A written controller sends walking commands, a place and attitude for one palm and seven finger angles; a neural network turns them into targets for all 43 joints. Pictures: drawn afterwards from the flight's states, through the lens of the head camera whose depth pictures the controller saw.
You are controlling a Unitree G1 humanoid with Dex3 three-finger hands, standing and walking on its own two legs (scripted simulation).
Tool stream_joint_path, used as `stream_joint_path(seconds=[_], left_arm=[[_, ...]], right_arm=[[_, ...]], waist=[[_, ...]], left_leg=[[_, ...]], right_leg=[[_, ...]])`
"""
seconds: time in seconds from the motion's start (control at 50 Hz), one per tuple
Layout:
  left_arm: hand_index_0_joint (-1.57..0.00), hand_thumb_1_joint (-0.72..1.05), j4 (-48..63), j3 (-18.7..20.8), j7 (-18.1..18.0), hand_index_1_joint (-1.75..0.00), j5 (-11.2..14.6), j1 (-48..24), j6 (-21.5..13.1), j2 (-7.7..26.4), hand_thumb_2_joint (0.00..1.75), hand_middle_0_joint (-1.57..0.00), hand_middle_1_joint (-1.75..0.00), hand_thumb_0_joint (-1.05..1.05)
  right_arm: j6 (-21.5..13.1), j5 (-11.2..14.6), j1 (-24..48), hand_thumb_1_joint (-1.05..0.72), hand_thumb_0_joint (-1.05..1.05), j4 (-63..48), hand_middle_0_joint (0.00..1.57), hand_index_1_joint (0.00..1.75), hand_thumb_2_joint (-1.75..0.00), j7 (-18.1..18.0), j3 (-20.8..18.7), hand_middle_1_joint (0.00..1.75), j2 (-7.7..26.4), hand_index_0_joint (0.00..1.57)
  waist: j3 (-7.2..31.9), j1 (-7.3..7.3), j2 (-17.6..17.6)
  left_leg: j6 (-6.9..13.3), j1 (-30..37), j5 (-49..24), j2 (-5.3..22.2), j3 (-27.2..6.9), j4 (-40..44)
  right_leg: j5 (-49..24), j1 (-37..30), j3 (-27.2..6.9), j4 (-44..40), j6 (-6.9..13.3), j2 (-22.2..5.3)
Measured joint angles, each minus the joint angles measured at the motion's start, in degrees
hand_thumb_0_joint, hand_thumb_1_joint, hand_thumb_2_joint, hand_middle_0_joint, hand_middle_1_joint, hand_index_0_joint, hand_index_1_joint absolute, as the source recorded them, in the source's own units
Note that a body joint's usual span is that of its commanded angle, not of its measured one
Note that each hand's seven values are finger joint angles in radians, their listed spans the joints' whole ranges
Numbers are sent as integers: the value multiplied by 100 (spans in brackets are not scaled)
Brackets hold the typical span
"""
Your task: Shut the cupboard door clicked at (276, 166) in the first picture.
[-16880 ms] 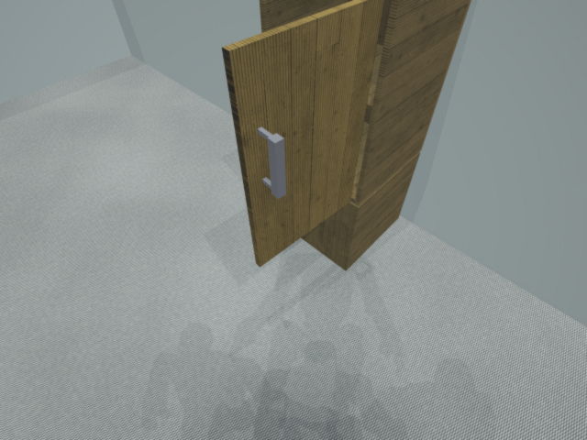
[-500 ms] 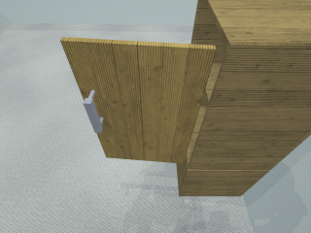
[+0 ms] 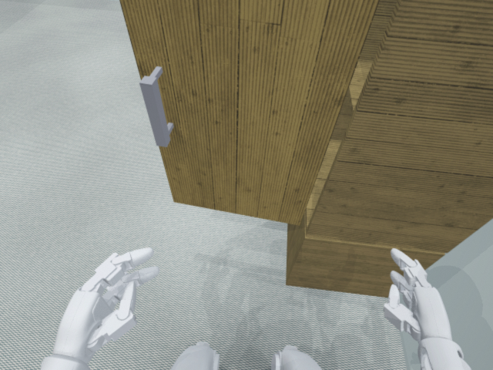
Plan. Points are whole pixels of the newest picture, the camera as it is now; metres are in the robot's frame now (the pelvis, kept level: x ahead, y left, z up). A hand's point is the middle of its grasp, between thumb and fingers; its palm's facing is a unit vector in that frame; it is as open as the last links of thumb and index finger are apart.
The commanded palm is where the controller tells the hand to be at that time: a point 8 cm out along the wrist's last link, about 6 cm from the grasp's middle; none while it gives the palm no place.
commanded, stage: raise the hand and make a fist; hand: left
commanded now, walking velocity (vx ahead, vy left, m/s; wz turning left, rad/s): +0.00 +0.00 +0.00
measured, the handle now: (160, 108) +0.54 +0.21 +0.11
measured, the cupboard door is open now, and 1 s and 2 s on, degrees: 85 85 85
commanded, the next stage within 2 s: bring the fist close to the handle in 1.48 s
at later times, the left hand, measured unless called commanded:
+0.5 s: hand (113, 280) +0.22 +0.20 +0.07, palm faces -0.09 -0.99 -0.05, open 3.8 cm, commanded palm +0.20 +0.25 +0.07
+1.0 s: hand (92, 254) +0.24 +0.23 +0.10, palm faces -0.09 -0.99 -0.06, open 3.1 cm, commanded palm +0.22 +0.28 +0.11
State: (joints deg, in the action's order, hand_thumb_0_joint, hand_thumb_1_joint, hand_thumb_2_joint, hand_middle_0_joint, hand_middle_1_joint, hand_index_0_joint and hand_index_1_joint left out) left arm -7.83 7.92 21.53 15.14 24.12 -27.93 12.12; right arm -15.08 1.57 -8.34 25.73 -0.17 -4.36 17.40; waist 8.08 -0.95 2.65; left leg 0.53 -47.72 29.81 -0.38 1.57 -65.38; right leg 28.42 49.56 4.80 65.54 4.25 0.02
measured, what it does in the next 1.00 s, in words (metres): stands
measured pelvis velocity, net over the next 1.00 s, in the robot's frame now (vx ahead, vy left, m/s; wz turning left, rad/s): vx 0.03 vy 0.04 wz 0.01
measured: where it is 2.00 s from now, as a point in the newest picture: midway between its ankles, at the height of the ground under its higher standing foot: outside the picture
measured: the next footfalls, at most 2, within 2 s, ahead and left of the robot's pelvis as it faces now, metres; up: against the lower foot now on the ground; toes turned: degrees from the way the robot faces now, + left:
none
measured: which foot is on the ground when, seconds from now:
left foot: down 0.00-1.00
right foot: down 0.00-1.00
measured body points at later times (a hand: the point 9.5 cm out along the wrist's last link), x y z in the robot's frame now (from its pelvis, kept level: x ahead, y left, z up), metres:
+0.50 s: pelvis +0.01 +0.02 +0.01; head +0.06 +0.02 +0.46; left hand +0.22 +0.26 +0.08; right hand +0.14 -0.23 -0.07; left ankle +0.02 +0.12 -0.65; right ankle +0.04 -0.08 -0.65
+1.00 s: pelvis +0.03 +0.04 +0.03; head +0.07 +0.05 +0.48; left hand +0.24 +0.28 +0.11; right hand +0.22 -0.17 -0.03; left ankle +0.02 +0.12 -0.65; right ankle +0.04 -0.08 -0.65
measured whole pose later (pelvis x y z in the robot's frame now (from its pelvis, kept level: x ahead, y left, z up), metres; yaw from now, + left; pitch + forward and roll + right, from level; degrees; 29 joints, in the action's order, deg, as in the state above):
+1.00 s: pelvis +0.03 +0.04 +0.03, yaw +1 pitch +11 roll -3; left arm 7.0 9.3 18.8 16.2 21.1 -14.5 16.0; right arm -11.4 1.7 -14.3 25.7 -1.6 3.7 13.1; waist 6.2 -1.1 -2.2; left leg 3.4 -39.9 28.5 -1.2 0.2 -57.6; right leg 25.0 39.0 5.7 53.4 0.8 0.0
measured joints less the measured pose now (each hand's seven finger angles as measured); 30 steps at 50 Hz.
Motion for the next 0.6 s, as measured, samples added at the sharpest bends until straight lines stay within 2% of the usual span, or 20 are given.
stream_joint_path(seconds=[0.08, 0.14, 0.18, 0.24, 0.28, 0.32, 0.4, 0.48, 0.6], left_arm=[[-51, 91, 610, 38, -296, -63, 78, 154, -84, 152, 90, -50, -64, 2], [-56, 91, 882, -70, -202, -69, 121, -113, -85, 238, 90, -56, -69, 2], [-59, 91, 904, -143, -65, -73, 107, -361, 146, 291, 90, -59, -73, 2], [-65, 90, 855, -148, 52, -78, 81, -585, 697, 368, 90, -65, -79, 2], [-69, 90, 826, -57, 15, -82, 122, -582, 999, 383, 90, -68, -83, 2], [-72, 90, 833, 64, -94, -86, 185, -494, 1127, 358, 90, -72, -87, 2], [-80, 90, 888, 244, -262, -94, 255, -287, 945, 305, 90, -79, -95, 2], [-87, 91, 938, 224, -230, -102, 273, -140, 698, 279, 90, -87, -103, 2], [-98, 91, 1140, 45, -275, -114, 171, -59, 716, 279, 90, -98, -115, 2]], right_arm=[[-37, -11, 23, -91, 1, -48, 20, 30, -90, -140, 216, 30, -91, 20], [-32, 7, -31, -91, 1, 111, 20, 30, -90, -205, 476, 30, -240, 20], [20, 33, -113, -91, 1, 219, 20, 30, -90, -221, 629, 30, -370, 20], [145, 62, -326, -91, 1, 331, 20, 30, -90, -224, 769, 30, -565, 20], [217, 65, -509, -91, 1, 376, 21, 30, -90, -229, 796, 30, -648, 20], [241, 56, -704, -90, 1, 415, 21, 30, -90, -236, 773, 30, -666, 20], [198, 20, -999, -90, 1, 512, 21, 30, -90, -246, 644, 30, -534, 20], [146, 17, -1083, -90, 1, 567, 21, 30, -90, -249, 495, 30, -312, 20], [113, 7, -898, -91, 1, 435, 20, 30, -90, -271, 380, 30, -141, 20]], waist=[[-65, -160, -156], [-115, -199, -276], [-144, -174, -346], [-176, -63, -416], [-181, 33, -449], [-170, 118, -476], [-144, 195, -487], [-144, 205, -464], [-188, 194, -406]], left_leg=[[-43, -302, 76, 44, -259, -368], [-54, -407, 63, 62, -391, -461], [-55, -413, 28, 74, -418, -433], [-49, -306, -47, 91, -365, -259], [-27, -187, -94, 98, -296, -96], [1, -73, -134, 96, -231, 65], [61, 66, -169, 65, -135, 274], [133, 113, -139, 21, -89, 325], [219, 226, -75, -25, -60, 361]], right_leg=[[39, 138, 264, 162, 48, 31], [6, 158, 393, 145, 53, 52], [-41, 144, 416, 79, 42, 69], [-138, 59, 359, -93, 21, 92], [-201, -28, 287, -235, 1, 105], [-251, -114, 218, -373, -29, 109], [-296, -218, 116, -547, -91, 89], [-273, -263, 66, -594, -155, 51], [-233, -392, 30, -659, -238, 14]])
